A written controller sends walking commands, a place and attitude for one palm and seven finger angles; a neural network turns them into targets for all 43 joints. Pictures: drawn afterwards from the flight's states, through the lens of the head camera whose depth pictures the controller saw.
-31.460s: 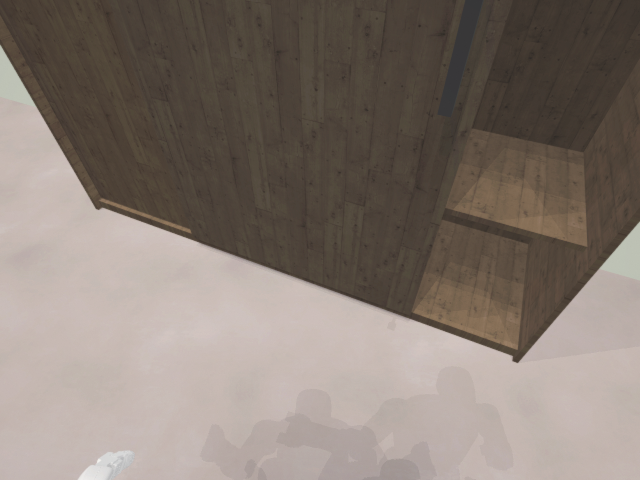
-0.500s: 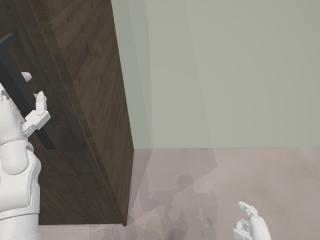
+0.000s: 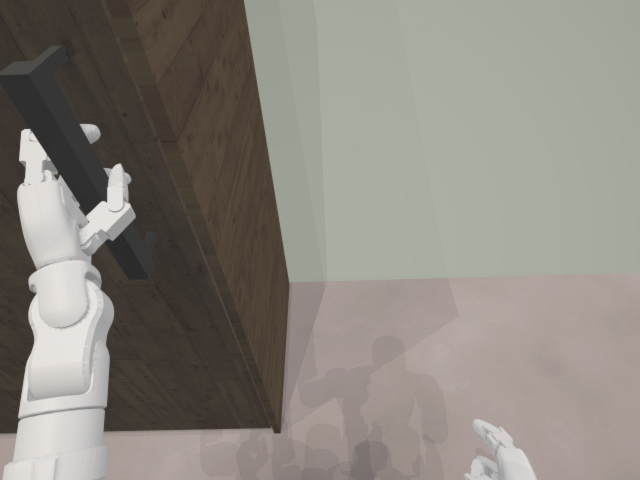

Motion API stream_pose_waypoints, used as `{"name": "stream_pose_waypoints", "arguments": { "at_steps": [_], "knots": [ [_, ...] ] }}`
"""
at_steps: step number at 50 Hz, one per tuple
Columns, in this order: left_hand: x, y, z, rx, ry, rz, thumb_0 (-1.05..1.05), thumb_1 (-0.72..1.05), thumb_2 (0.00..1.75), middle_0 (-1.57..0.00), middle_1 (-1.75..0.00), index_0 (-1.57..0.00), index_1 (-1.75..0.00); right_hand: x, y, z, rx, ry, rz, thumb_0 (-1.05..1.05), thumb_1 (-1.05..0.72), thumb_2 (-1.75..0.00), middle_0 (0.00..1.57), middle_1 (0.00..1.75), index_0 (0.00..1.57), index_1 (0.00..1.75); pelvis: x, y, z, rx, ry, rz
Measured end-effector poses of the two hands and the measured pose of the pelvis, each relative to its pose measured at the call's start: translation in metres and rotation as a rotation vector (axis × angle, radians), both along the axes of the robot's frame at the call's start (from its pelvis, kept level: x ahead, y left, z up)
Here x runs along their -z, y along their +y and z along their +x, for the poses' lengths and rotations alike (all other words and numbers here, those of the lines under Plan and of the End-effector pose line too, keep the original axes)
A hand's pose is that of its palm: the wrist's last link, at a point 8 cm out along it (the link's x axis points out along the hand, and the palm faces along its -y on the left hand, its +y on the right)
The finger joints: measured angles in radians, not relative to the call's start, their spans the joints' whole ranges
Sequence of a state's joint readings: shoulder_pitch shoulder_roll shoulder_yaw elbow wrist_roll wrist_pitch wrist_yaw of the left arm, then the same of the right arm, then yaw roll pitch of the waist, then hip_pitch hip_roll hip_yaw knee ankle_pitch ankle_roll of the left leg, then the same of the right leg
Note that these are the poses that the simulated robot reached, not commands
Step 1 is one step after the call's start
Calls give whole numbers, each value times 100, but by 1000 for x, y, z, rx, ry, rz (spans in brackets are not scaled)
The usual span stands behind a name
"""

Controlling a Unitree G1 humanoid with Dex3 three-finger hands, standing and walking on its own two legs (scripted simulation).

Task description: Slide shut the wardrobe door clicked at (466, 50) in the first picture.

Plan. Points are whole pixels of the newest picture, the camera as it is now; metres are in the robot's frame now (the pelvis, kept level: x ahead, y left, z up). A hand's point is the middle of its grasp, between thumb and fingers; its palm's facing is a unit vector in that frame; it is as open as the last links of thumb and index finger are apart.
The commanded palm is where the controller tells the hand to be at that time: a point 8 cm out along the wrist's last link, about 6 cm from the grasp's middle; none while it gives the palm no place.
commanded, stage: stop walking and hold the door there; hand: left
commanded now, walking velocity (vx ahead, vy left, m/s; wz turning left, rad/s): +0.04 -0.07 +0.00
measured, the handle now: (104, 179) +0.36 +0.26 +0.23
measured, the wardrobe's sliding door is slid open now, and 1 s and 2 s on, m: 0.00 0.00 0.00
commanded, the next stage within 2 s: loosen the grip on the handle in 0.94 s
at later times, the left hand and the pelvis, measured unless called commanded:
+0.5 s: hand (118, 205) +0.32 +0.23 +0.22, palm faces +0.37 -0.92 -0.11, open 6.9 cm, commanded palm +0.29 +0.24 +0.22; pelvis +0.01 +0.02 +0.02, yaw +0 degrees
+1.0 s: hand (119, 204) +0.33 +0.23 +0.22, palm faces +0.43 -0.89 -0.14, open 7.0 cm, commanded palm +0.28 +0.24 +0.22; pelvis +0.02 +0.00 +0.02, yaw +1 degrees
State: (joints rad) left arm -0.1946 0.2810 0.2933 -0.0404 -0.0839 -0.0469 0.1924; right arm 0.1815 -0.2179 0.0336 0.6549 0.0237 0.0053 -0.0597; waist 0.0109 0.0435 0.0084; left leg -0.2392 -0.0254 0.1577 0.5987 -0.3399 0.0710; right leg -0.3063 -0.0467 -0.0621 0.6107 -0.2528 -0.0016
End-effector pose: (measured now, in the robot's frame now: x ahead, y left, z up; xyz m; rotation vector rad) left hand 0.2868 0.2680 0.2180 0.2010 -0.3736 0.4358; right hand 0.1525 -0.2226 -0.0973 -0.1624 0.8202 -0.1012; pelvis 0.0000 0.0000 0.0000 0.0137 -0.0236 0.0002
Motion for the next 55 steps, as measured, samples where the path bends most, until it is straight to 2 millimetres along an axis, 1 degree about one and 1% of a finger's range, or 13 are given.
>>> {"name": "stream_pose_waypoints", "arguments": {
  "at_steps": [4,8,13,17,20,27,32,36,41,47,52,54,55],
  "knots": [
    [-1,1,0,34,6,-15,-3,69,74,-45,-141,-14,-134,2,13,-5,-14,38,-6,1,-91,-90,20,30,20,30,-4,12,-2,-1,11,-18],
    [0,3,0,73,3,-30,-2,69,74,-45,-141,-14,-135,-9,23,-5,-8,23,-27,1,-91,-90,20,30,20,30,-9,23,-2,19,1,-10],
    [-2,3,0,96,23,-44,-1,70,75,-45,-141,-14,-136,-25,36,3,-28,-23,-24,1,-91,-90,20,30,20,30,-18,30,1,14,-22,-20],
    [-2,3,-1,105,30,-46,-1,71,75,-45,-141,-14,-136,-34,43,13,-59,-48,-25,1,-91,-90,20,30,20,30,-21,29,4,8,-30,-19],
    [-2,3,-1,104,32,-39,-1,71,75,-45,-141,-13,-136,-38,44,22,-73,-64,-26,1,-91,-90,20,30,20,30,-21,27,7,8,-30,-13],
    [-2,2,-1,63,36,-8,-3,70,77,-45,-141,-12,-135,-34,36,46,-101,-79,-20,1,-91,-90,21,30,20,30,-17,17,18,1,-17,3],
    [-3,0,-1,34,43,1,-4,69,78,-45,-141,-11,-134,-33,21,59,-87,-80,-27,1,-91,-90,21,30,20,30,-17,9,22,-5,9,-14],
    [-3,0,-1,22,43,4,-4,68,79,-45,-141,-12,-134,-36,8,62,-62,-88,-41,1,-91,-90,20,30,20,30,-17,4,26,-8,20,-16],
    [-3,-1,-2,8,45,3,-4,67,81,-45,-141,-13,-133,-37,-5,61,-35,-96,-53,1,-91,-90,20,30,20,30,-16,0,28,-9,19,-13],
    [-3,0,-2,7,47,10,-5,66,80,-45,-141,-14,-133,-37,-13,51,-8,-86,-62,1,-91,-90,20,30,20,30,-16,-3,27,-10,20,-17],
    [-3,0,-2,14,48,7,-5,67,79,-45,-141,-13,-133,-35,-13,39,3,-71,-65,1,-91,-90,20,30,20,30,-17,-2,23,-7,17,-16],
    [-7,7,3,24,56,83,-6,62,78,-46,-141,-15,-133,-34,-8,33,-42,-71,-68,1,-91,-90,20,30,20,30,-15,-3,16,-24,5,-10],
    [-7,9,4,34,55,92,-7,57,78,-46,-141,-18,-134,-31,-5,29,-76,-58,-69,1,-91,-90,20,30,20,30,-15,-6,12,-36,-4,-7]
  ]
}}
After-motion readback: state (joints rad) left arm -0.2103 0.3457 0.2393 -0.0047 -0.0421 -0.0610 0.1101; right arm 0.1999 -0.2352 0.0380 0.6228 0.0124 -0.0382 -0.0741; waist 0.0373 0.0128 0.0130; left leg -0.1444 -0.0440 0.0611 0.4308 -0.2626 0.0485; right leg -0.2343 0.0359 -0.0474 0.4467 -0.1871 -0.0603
